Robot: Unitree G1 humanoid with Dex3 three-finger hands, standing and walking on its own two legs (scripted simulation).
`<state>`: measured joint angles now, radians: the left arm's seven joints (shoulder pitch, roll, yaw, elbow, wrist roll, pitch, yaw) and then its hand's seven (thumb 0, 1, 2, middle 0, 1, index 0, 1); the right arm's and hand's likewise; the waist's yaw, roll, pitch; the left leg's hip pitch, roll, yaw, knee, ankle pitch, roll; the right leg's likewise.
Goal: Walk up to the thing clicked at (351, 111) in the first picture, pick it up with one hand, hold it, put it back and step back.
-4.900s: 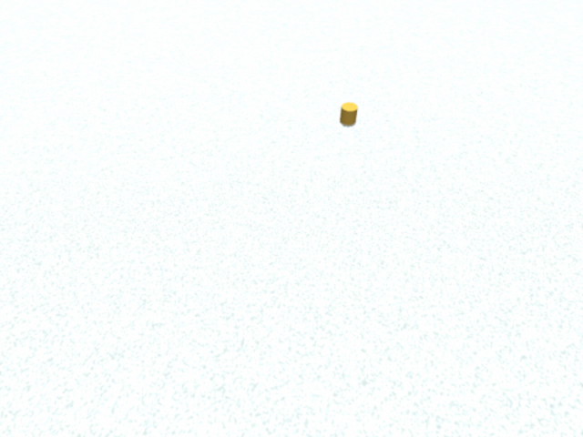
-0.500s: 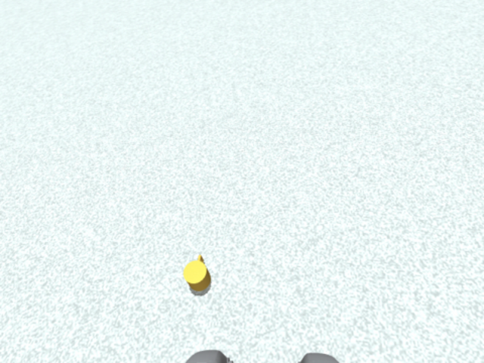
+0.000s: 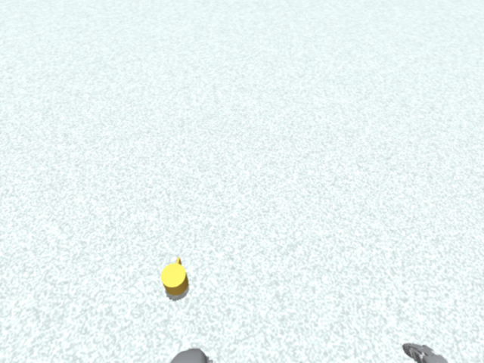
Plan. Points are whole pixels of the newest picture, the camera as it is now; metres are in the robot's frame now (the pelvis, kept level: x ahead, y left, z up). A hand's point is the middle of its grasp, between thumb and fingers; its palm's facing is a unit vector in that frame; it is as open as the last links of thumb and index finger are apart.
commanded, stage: walk up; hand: left
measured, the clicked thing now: (176, 275) +0.52 +0.24 -0.71
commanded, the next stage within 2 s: none
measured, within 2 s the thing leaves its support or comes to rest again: neither
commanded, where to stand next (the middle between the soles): +0.11 +0.01 m, yaw +0 degrees
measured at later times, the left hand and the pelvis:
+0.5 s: hand out of the picture +0.08 +0.25 -0.13, palm faces -0.01 -0.94 -0.35, open 7.3 cm; pelvis +0.02 -0.01 +0.02, yaw +0 degrees
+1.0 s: hand out of the picture +0.15 +0.25 -0.13, palm faces -0.04 -0.94 -0.34, open 7.3 cm; pelvis +0.04 +0.00 +0.03, yaw -1 degrees
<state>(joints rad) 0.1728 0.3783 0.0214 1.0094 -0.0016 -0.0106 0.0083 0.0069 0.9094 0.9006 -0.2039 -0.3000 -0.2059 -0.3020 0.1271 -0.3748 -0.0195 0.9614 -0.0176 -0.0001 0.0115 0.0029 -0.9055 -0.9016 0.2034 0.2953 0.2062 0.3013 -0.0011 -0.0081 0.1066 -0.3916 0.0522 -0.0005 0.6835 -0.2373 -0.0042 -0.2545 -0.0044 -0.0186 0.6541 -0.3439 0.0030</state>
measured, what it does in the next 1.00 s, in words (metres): stands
